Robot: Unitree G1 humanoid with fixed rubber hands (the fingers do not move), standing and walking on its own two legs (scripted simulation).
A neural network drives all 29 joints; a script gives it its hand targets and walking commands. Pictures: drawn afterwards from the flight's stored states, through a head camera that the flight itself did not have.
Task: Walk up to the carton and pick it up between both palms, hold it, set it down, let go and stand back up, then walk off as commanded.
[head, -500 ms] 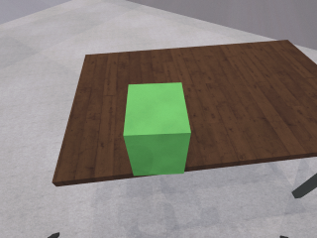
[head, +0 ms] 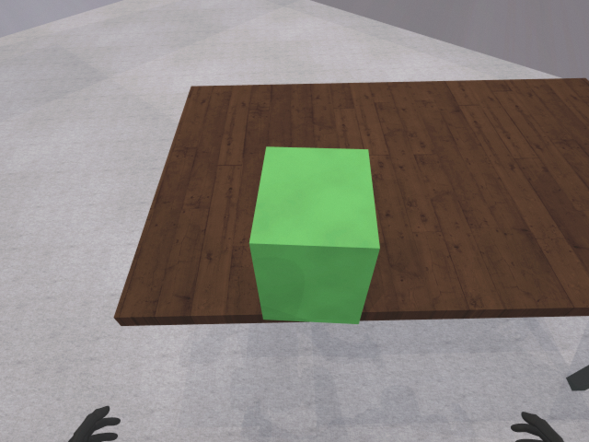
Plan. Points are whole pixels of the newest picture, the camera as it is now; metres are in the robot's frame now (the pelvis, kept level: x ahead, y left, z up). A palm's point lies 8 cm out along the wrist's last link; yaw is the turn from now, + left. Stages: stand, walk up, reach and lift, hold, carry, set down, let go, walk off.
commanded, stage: walk up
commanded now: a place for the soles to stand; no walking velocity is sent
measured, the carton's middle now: (313, 237) +0.44 -0.01 -0.01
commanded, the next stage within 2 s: reach and lift in 1.28 s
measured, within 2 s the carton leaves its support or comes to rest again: neither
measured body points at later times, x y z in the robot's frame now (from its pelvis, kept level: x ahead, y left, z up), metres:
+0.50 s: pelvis -0.01 +0.00 -0.01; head +0.01 +0.01 +0.44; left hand +0.11 +0.34 -0.10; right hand +0.12 -0.32 -0.10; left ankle +0.01 +0.13 -0.74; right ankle -0.02 -0.11 -0.73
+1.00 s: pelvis -0.01 -0.01 +0.00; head +0.01 +0.00 +0.45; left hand +0.07 +0.33 -0.10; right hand +0.17 -0.30 -0.10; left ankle +0.00 +0.12 -0.74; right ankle -0.02 -0.11 -0.74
